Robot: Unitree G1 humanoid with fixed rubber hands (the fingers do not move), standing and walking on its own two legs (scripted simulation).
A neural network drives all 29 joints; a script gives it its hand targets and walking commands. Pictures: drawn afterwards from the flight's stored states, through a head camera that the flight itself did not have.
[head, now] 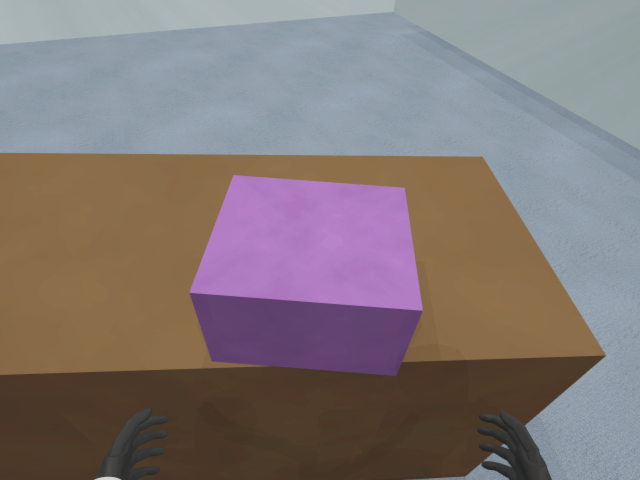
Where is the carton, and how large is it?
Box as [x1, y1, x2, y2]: [189, 175, 422, 375]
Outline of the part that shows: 233,175 189,292 211,360 396,375 422,311 404,188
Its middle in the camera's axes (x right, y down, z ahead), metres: -0.02 +0.04 +0.60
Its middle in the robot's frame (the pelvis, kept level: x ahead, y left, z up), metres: +0.41 +0.02 +0.02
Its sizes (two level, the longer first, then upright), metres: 0.275 0.236 0.168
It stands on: a pedestal, 0.72 m high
